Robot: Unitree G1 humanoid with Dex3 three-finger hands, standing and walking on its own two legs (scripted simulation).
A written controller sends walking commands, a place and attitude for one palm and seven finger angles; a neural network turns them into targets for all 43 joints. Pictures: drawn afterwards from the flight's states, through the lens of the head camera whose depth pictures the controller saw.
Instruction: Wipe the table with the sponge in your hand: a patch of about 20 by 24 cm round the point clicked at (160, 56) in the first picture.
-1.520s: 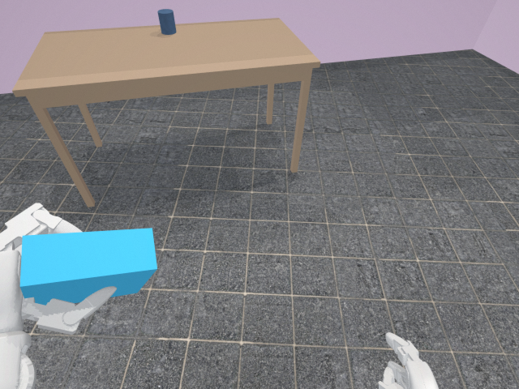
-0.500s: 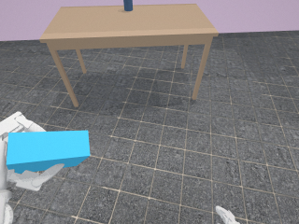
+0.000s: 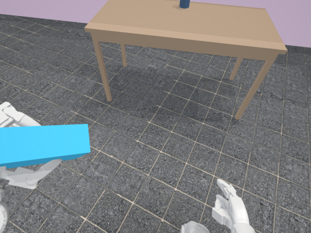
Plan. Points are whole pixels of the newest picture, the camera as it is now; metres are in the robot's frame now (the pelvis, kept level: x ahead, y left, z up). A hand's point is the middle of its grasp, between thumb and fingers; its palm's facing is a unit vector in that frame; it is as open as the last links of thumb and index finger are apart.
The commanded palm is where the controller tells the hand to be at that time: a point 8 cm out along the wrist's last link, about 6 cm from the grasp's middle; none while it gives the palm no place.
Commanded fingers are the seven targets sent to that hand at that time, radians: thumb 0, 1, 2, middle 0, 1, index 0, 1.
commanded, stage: walk to a spot facing it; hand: left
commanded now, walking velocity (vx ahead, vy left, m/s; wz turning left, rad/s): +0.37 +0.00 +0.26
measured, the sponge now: (57, 145) +0.24 +0.20 +0.17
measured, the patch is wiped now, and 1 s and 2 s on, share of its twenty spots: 0.00 0.00 0.00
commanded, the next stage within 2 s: none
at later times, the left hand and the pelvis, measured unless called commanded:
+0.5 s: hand (59, 105) +0.31 +0.22 +0.19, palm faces +0.54 -0.73 -0.42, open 9.3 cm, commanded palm +0.26 +0.25 +0.19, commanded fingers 0.00 0.10 1.30 -1.20 -1.60 -1.20 -1.60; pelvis +0.14 -0.05 +0.01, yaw +9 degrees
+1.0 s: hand (80, 80) +0.41 +0.22 +0.17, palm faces +0.67 -0.62 -0.40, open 9.3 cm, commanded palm +0.34 +0.24 +0.19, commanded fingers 0.00 0.10 1.30 -1.20 -1.60 -1.20 -1.60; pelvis +0.28 -0.08 +0.00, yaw +19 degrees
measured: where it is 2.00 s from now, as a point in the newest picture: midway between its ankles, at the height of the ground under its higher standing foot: (159, 183)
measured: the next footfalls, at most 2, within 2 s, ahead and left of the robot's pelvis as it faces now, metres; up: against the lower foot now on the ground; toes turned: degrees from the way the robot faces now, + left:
right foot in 0.12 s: +0.15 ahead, -0.16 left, +0.00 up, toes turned -7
left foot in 0.52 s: +0.24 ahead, +0.09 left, +0.00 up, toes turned +20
